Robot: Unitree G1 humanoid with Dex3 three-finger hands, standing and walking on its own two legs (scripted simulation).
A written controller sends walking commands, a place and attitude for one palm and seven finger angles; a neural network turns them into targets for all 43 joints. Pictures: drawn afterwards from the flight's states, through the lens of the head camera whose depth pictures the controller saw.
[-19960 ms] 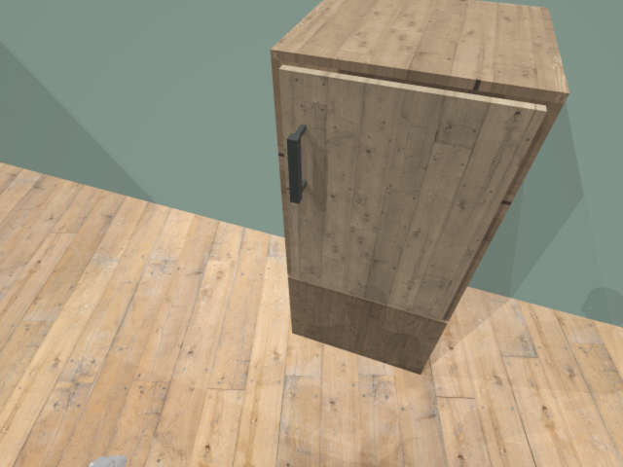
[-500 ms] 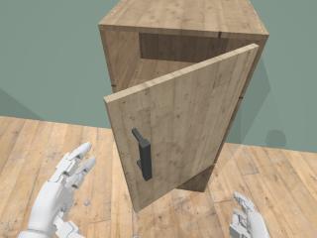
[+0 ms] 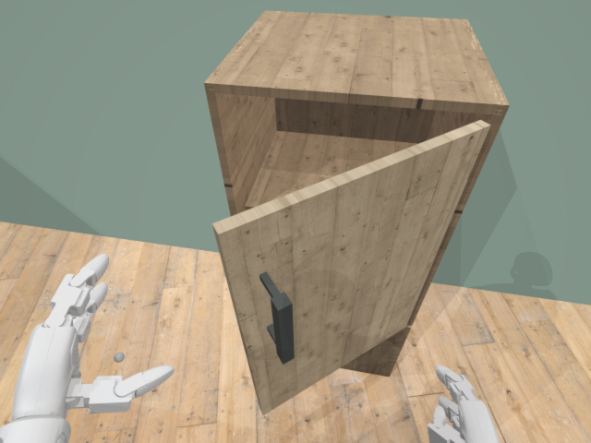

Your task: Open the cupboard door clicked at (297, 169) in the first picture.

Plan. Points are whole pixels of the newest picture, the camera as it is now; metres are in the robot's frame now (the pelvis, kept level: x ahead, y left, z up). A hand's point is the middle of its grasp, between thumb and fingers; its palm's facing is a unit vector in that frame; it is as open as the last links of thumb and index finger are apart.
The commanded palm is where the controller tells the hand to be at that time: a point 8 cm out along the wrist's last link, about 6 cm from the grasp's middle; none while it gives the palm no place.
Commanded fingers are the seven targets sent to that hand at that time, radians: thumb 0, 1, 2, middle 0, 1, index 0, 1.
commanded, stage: draw the hand back to the body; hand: left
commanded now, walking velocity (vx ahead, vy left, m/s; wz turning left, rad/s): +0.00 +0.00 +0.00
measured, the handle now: (276, 319) +0.27 +0.06 +0.04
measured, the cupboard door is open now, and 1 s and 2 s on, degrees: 41 41 41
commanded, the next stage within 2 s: step back with the hand held close in 0.74 s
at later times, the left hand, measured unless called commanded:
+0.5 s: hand (90, 297) +0.21 +0.24 +0.17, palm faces +0.42 -0.81 -0.40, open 7.9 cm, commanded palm +0.16 +0.28 +0.18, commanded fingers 0.00 0.90 0.90 -0.20 -0.30 -0.20 -0.30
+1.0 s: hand (96, 296) +0.21 +0.23 +0.17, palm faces +0.39 -0.80 -0.45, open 7.4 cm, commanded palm +0.15 +0.27 +0.19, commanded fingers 0.00 0.90 0.90 -0.20 -0.30 -0.20 -0.30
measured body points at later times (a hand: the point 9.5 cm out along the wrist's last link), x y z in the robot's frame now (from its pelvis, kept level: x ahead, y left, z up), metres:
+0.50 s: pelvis +0.01 -0.02 +0.01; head +0.00 -0.04 +0.46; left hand +0.18 +0.28 +0.19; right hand +0.20 -0.24 -0.07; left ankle +0.02 +0.09 -0.73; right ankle -0.04 -0.12 -0.73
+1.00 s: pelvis +0.00 -0.02 +0.01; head +0.00 -0.05 +0.46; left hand +0.18 +0.27 +0.19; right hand +0.19 -0.26 -0.07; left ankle +0.02 +0.09 -0.73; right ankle -0.04 -0.12 -0.73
